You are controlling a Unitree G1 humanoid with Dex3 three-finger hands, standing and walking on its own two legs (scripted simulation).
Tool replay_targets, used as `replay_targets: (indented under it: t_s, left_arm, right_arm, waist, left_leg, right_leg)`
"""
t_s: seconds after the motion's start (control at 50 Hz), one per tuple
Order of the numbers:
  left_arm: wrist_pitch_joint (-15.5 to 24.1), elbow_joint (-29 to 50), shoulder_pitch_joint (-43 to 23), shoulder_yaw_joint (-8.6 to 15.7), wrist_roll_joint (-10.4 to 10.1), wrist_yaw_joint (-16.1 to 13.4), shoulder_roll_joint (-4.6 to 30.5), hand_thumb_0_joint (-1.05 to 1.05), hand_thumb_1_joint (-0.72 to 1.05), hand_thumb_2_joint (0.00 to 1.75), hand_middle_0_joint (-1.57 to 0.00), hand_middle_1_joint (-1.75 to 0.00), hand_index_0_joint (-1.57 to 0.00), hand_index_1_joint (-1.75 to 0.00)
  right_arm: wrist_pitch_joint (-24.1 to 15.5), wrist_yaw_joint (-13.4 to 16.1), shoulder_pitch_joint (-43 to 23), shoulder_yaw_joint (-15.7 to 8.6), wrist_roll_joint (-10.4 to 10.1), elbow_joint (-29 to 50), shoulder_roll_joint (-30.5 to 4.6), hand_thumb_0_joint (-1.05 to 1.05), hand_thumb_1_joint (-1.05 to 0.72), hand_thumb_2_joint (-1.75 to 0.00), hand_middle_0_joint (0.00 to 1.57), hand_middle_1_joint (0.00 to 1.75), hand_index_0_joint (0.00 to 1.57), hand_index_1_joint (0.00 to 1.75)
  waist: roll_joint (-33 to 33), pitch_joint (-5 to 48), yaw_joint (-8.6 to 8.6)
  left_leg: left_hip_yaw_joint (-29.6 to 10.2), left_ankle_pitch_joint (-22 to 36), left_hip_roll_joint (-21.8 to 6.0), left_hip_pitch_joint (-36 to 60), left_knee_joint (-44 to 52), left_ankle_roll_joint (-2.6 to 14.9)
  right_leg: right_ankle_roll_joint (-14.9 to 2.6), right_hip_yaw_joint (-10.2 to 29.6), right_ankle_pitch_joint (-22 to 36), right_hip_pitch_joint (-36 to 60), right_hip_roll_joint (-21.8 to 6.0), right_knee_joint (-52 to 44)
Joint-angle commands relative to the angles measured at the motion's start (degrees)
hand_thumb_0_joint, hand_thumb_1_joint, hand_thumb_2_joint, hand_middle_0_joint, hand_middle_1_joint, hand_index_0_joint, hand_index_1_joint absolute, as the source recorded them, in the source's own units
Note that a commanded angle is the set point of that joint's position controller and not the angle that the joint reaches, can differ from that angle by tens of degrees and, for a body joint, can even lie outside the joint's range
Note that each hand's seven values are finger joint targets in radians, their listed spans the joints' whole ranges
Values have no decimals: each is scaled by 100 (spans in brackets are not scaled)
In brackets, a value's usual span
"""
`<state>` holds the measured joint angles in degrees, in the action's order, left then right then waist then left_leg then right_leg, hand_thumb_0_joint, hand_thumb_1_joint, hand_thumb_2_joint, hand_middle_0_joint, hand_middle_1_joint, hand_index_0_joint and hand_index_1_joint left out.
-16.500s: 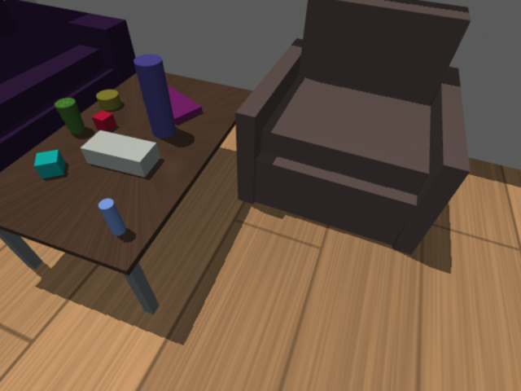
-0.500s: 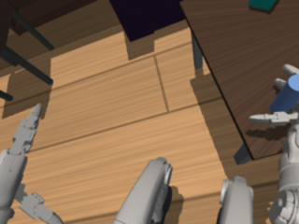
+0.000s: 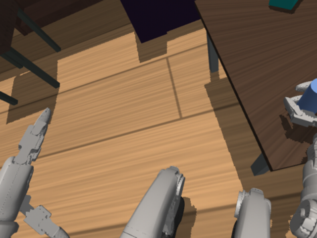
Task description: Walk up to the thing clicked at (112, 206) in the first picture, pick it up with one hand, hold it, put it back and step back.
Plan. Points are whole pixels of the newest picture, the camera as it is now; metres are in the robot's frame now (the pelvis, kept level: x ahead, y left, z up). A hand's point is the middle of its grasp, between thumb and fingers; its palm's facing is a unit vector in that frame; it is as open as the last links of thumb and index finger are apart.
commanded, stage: settle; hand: right
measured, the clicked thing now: (310, 103) +0.50 -0.21 -0.05
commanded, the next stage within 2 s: lift in 0.96 s
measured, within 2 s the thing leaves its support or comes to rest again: leaves its support in 0.16 s
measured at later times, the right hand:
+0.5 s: hand out of the picture +0.50 -0.20 +0.01, palm faces +0.16 +0.99 -0.01, open 5.4 cm
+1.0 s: hand out of the picture +0.50 -0.20 +0.04, palm faces +0.16 +0.99 +0.00, open 5.4 cm
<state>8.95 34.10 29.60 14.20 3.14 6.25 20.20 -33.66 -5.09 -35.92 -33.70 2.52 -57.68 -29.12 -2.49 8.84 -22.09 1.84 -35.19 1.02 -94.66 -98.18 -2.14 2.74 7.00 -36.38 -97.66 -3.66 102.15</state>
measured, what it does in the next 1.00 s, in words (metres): rises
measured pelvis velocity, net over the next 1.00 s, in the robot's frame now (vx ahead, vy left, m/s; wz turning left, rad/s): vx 0.02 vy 0.00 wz -0.02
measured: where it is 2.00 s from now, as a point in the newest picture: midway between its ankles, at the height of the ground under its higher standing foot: outside the picture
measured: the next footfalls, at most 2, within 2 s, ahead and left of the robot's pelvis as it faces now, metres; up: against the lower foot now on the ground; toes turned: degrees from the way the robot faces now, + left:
none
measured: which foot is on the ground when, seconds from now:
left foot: down 0.00-1.00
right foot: down 0.00-1.00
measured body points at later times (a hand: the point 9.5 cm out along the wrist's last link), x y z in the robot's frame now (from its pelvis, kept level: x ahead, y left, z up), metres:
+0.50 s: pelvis +0.01 +0.00 +0.04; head +0.18 -0.07 +0.45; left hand +0.19 +0.26 +0.17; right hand +0.48 -0.25 +0.01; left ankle +0.08 +0.14 -0.49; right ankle +0.07 -0.14 -0.49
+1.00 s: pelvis +0.02 +0.00 +0.07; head +0.18 -0.07 +0.48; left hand +0.20 +0.26 +0.16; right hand +0.49 -0.25 +0.04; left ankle +0.08 +0.14 -0.49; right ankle +0.07 -0.14 -0.49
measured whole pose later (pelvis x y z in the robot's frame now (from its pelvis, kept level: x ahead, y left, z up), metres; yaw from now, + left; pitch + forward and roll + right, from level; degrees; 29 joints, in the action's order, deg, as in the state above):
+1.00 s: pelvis +0.02 +0.00 +0.07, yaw -1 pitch +28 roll +5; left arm 5.7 20.1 27.7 7.9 4.4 4.2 16.6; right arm -30.5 -4.4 -36.4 -29.6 1.0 -57.9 -25.2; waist -1.2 9.1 -17.8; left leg 1.9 -32.9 0.9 -80.1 -84.5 -2.0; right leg 2.4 5.9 -34.3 -83.2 -4.1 88.7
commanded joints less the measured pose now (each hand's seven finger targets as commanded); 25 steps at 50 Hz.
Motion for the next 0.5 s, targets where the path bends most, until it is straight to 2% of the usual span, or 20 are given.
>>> replay_targets:
  t_s: [0.0, 0.02, 0.04, 0.08, 0.12, 0.16, 0.2, 0.24, 0.26, 0.28, 0.32, 0.34, 0.38, 0.4, 0.44, 0.46, 0.48]
  left_arm:
    - [251, 916, 371, 969, -100, -210, 1036, 0, -59, 9, -6, -6, -5, -7]
    - [240, 761, 450, 921, -120, -215, 982, 0, -58, 8, -6, -6, -5, -7]
    - [236, 698, 398, 853, -122, -220, 920, 0, -59, 8, -6, -6, -5, -7]
    - [222, 671, 367, 820, -101, -228, 913, 0, -59, 9, -6, -6, -5, -7]
    - [173, 386, 460, 728, -85, -222, 767, 0, -58, 8, -6, -6, -5, -7]
    - [147, 473, 400, 737, -98, -260, 853, 0, -57, 7, -6, -5, -5, -7]
    - [111, 540, 320, 732, -79, -278, 927, 0, -57, 7, -6, -5, -5, -6]
    - [50, 551, 268, 683, -57, -286, 893, 0, -57, 8, -6, -5, -5, -7]
    - [37, 441, 275, 701, -73, -295, 901, 0, -57, 8, -6, -5, -5, -6]
    - [17, 279, 351, 565, -62, -291, 793, 0, -57, 7, -6, -5, -5, -6]
    - [4, 412, 226, 578, -57, -311, 827, 0, -57, 7, -6, -5, -5, -6]
    - [1, 371, 266, 552, -44, -308, 815, 0, -57, 7, -6, -5, -5, -6]
    - [-7, 152, 270, 516, -57, -317, 778, 0, -57, 7, -6, -5, -5, -6]
    - [8, 140, 242, 462, -54, -319, 730, 0, -57, 7, -6, -5, -5, -6]
    - [13, 312, 51, 545, -40, -350, 871, 0, -58, 7, -6, -5, -5, -6]
    - [7, 171, 183, 536, -21, -342, 806, 0, -57, 7, -6, -5, -5, -6]
    - [10, 81, 258, 439, -15, -330, 701, 0, -58, 7, -6, -5, -5, -6]
  right_arm:
    - [-364, -76, -1822, 39, -122, 1431, -1094, 0, -61, -128, 137, 138, 138, 138]
    - [-355, -106, -1894, 52, -163, 1564, -1059, 0, -64, -131, 139, 141, 140, 141]
    - [-335, -87, -1848, -34, -174, 1636, -1185, 0, -65, -131, 141, 142, 142, 142]
    - [-290, -40, -1967, -54, -175, 1951, -1249, 0, -66, -130, 143, 142, 144, 143]
    - [-229, -38, -1973, 160, -186, 1971, -1000, 0, -64, -133, 145, 145, 146, 146]
    - [-157, -16, -1948, 244, -154, 1926, -914, 0, -60, -127, 146, 142, 147, 142]
    - [-133, 95, -2131, 68, -100, 2069, -1281, 0, -57, -129, 146, 144, 147, 144]
    - [-82, 117, -2110, 257, -142, 1971, -922, 0, -60, -132, 146, 146, 147, 146]
    - [-35, 93, -1958, 408, -177, 1677, -650, 0, -62, -133, 147, 147, 148, 147]
    - [-23, 121, -1884, 294, -176, 1564, -767, 0, -62, -134, 148, 148, 149, 148]
    - [-55, 177, -1966, 170, -105, 1748, -1095, 0, -60, -133, 146, 146, 148, 147]
    - [-60, 174, -2087, 268, -92, 1683, -1025, 0, -59, -132, 146, 146, 148, 146]
    - [-39, 114, -2006, 375, -179, 1404, -693, 0, -60, -130, 145, 144, 146, 144]
    - [-63, 116, -2030, 308, -178, 1363, -817, 0, -62, -131, 145, 144, 146, 144]
    - [-98, 149, -1988, 205, -124, 1357, -1005, 0, -63, -131, 145, 144, 146, 144]
    - [-114, 148, -2080, 220, -127, 1291, -993, 0, -64, -131, 144, 144, 145, 144]
    - [-132, 115, -2108, 299, -176, 1292, -824, 0, -65, -133, 144, 145, 145, 145]
  waist:
    - [2167, 3349, 157]
    - [2213, 3333, 138]
    - [2264, 3343, 298]
    - [2353, 3658, 365]
    - [2458, 3452, 304]
    - [2288, 3367, 227]
    - [2229, 3571, 338]
    - [2084, 3385, 241]
    - [1959, 3173, 176]
    - [1880, 2989, 268]
    - [1945, 3139, 370]
    - [1915, 3167, 317]
    - [1710, 2821, 232]
    - [1764, 2718, 294]
    - [1670, 2956, 360]
    - [1708, 2955, 350]
    - [1706, 2922, 315]
  left_leg:
    - [139, 1337, 176, 1669, 1193, 360]
    - [158, 1332, 168, 1610, 1198, 367]
    - [144, 1338, 172, 1652, 1218, 367]
    - [143, 1470, 181, 1758, 1239, 358]
    - [118, 1505, 186, 1732, 1333, 349]
    - [166, 1410, 167, 1771, 1379, 357]
    - [123, 1385, 176, 1949, 1494, 334]
    - [125, 1342, 181, 2086, 1625, 329]
    - [136, 1346, 183, 2055, 1690, 317]
    - [123, 1287, 191, 2056, 1746, 314]
    - [77, 1360, 173, 2203, 1768, 316]
    - [56, 1419, 169, 2309, 1820, 309]
    - [78, 1269, 168, 2182, 1897, 312]
    - [69, 1158, 164, 2172, 1928, 317]
    - [106, 1245, 178, 2327, 1948, 320]
    - [79, 1307, 182, 2374, 1986, 312]
    - [79, 1401, 183, 2416, 2011, 307]
  right_leg:
    - [-271, -319, 1150, 2990, 154, -1389]
    - [-251, -317, 1190, 3071, 156, -1410]
    - [-256, -327, 1224, 3071, 154, -1428]
    - [-244, -332, 1449, 3367, 131, -1431]
    - [-259, -361, 1454, 3359, 116, -1462]
    - [-241, -332, 1299, 3380, 131, -1583]
    - [-265, -340, 1209, 3483, 126, -1626]
    - [-275, -341, 1079, 3411, 132, -1733]
    - [-286, -328, 1052, 3370, 140, -1784]
    - [-300, -339, 978, 3216, 143, -1827]
    - [-288, -347, 1122, 3383, 128, -1877]
    - [-290, -354, 1177, 3402, 130, -1876]
    - [-300, -340, 990, 3267, 139, -1955]
    - [-294, -342, 876, 3234, 141, -2017]
    - [-288, -307, 1027, 3466, 127, -2118]
    - [-293, -326, 1063, 3462, 131, -2106]
    - [-300, -332, 1149, 3449, 136, -2095]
